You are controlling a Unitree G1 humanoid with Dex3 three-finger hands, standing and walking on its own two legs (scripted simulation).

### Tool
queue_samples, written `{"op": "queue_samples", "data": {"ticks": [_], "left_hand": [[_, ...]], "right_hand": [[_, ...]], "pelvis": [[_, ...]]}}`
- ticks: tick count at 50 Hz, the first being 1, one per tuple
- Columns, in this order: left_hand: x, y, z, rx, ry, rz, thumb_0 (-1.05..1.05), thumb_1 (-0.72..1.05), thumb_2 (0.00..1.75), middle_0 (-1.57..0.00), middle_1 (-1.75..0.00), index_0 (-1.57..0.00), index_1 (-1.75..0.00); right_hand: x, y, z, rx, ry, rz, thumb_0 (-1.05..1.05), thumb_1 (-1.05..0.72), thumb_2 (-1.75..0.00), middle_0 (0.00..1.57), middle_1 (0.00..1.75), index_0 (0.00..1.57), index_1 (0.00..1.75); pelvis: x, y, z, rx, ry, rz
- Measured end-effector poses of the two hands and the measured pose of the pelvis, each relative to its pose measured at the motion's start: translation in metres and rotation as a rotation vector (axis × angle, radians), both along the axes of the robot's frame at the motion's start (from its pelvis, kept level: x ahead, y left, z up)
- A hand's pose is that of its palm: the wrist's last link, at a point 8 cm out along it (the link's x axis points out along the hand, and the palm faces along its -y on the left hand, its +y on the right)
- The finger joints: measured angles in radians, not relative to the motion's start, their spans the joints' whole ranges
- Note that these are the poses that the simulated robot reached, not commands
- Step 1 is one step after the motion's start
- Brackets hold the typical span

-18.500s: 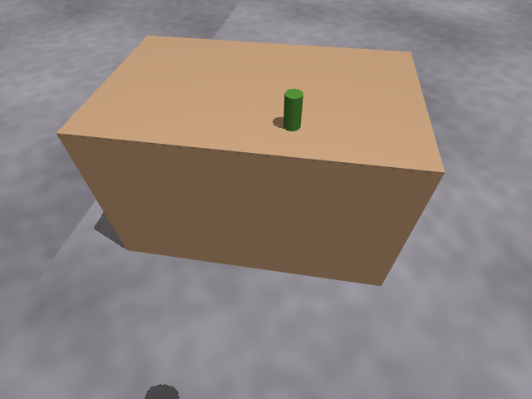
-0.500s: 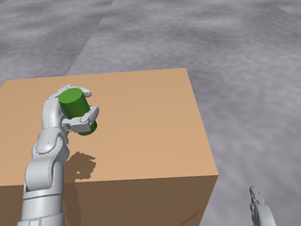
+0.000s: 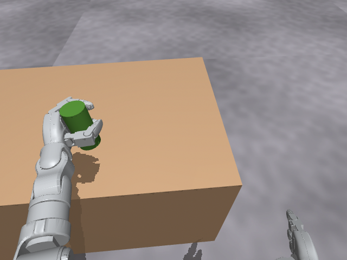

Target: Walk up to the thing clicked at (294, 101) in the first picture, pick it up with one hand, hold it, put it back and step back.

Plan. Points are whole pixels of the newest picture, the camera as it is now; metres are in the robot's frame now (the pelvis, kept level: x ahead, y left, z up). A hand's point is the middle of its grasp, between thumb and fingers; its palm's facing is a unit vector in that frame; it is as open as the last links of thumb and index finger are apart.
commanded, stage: crouch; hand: left
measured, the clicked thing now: (81, 126) +0.40 +0.20 +0.11
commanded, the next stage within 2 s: lower in 0.60 s
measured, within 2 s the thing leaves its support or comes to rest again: rests again in 1.94 s
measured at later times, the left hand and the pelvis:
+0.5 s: hand (88, 126) +0.43 +0.21 +0.07, palm faces +0.18 -0.98 -0.01, open 7.2 cm; pelvis +0.00 +0.01 -0.02, yaw -1 degrees
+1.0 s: hand (94, 134) +0.45 +0.21 +0.02, palm faces +0.18 -0.98 -0.01, open 7.2 cm; pelvis -0.01 +0.01 -0.04, yaw -1 degrees
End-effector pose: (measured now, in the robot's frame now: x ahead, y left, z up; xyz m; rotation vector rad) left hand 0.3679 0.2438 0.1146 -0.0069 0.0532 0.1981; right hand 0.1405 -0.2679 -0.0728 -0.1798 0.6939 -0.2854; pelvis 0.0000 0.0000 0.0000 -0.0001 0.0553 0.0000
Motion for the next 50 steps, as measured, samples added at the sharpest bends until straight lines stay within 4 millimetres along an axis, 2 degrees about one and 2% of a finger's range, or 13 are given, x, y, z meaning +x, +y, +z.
{"op": "queue_samples", "data": {"ticks": [8,15,25,40,50], "left_hand": [[0.016,0.006,-0.016,0.008,-0.014,-0.008,0.00,-0.09,1.16,-0.89,-1.13,-0.89,-1.13],[0.025,0.012,-0.028,0.012,-0.025,-0.014,0.00,-0.09,1.16,-0.89,-1.13,-0.89,-1.13],[0.034,0.016,-0.043,0.013,-0.020,-0.020,0.00,-0.09,1.16,-0.89,-1.13,-0.89,-1.13],[0.046,0.017,-0.061,0.013,-0.021,-0.021,0.00,-0.09,1.16,-0.89,-1.13,-0.89,-1.13],[0.050,0.018,-0.092,0.008,0.000,-0.018,0.00,-0.09,1.16,-0.89,-1.13,-0.89,-1.12]], "right_hand": [[-0.003,-0.003,-0.001,-0.021,0.023,-0.021,-0.01,0.54,-0.04,0.06,0.05,0.06,0.05],[-0.002,0.003,-0.004,-0.017,0.036,-0.007,-0.01,0.53,-0.05,0.06,0.05,0.06,0.05],[0.002,0.013,-0.005,-0.009,0.024,0.019,-0.01,0.52,-0.05,0.06,0.05,0.06,0.05],[-0.009,0.017,-0.003,-0.035,0.020,0.035,-0.01,0.51,-0.05,0.06,0.05,0.06,0.05],[-0.015,0.021,-0.007,-0.048,0.031,0.059,-0.01,0.51,-0.05,0.06,0.05,0.06,0.05]], "pelvis": [[0.001,0.002,-0.005,-0.004,0.044,-0.008],[0.002,0.004,-0.011,-0.008,0.078,-0.009],[0.004,0.006,-0.019,-0.014,0.116,-0.009],[-0.003,0.011,-0.030,-0.025,0.156,-0.013],[-0.009,0.011,-0.042,-0.031,0.204,-0.015]]}}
